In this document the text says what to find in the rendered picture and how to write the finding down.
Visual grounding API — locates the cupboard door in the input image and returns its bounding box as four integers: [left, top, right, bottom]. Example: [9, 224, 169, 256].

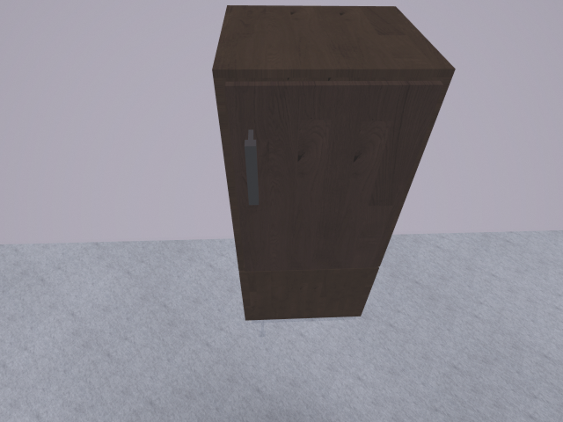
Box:
[225, 81, 443, 272]

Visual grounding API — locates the handle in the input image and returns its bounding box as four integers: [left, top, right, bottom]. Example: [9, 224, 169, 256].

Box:
[245, 129, 259, 205]

